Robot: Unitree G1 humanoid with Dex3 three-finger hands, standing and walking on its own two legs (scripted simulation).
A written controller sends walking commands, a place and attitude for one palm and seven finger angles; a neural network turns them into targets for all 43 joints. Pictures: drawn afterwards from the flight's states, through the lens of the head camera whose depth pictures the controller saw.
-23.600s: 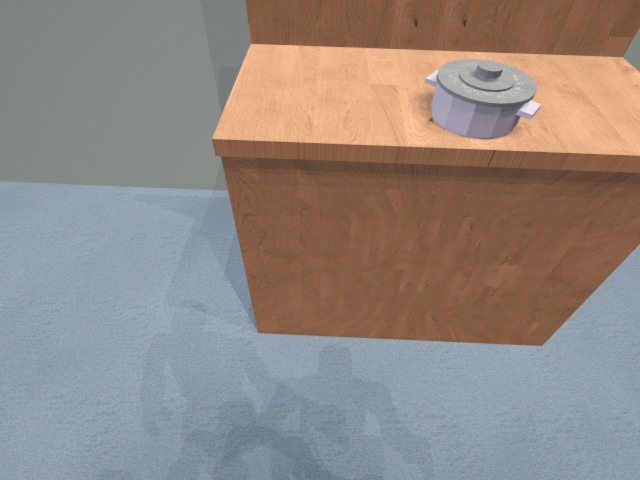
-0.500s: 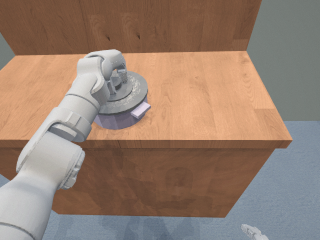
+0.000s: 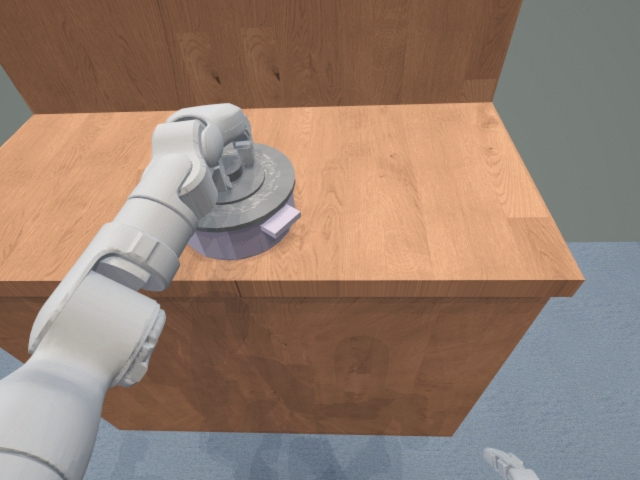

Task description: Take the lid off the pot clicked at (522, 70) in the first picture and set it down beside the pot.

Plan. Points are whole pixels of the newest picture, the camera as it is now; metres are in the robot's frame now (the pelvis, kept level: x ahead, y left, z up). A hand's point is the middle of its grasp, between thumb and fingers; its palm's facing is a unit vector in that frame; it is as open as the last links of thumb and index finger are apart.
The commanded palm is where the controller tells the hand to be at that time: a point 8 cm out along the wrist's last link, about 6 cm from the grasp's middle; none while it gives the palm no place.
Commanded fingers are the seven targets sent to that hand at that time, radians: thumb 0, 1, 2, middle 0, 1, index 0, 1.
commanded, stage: lift the lid straight up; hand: left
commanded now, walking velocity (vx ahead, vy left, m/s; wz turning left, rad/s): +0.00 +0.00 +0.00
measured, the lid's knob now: (225, 168) +0.49 +0.13 +0.15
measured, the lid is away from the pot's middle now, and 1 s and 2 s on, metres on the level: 0.01 0.01 0.01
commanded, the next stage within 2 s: none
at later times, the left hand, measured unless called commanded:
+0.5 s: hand (219, 158) +0.45 +0.13 +0.20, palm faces -0.32 -0.06 -0.95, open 7.5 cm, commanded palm +0.44 +0.13 +0.27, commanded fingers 0.00 0.71 0.95 -0.80 -1.02 -0.81 -1.03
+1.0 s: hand (206, 124) +0.46 +0.13 +0.24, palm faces -0.26 -0.08 -0.96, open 7.5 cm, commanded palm +0.44 +0.13 +0.31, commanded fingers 0.00 0.71 0.95 -0.80 -1.02 -0.81 -1.03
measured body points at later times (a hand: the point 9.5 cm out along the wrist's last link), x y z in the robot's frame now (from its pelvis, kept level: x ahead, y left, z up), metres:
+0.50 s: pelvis +0.00 +0.00 +0.00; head +0.01 -0.03 +0.45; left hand +0.46 +0.13 +0.25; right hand +0.14 -0.24 -0.13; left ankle +0.00 +0.10 -0.74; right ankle -0.03 -0.11 -0.74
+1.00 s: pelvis +0.00 +0.00 +0.00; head +0.00 -0.03 +0.45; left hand +0.47 +0.13 +0.29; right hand +0.12 -0.25 -0.12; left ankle +0.00 +0.10 -0.74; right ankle -0.03 -0.11 -0.74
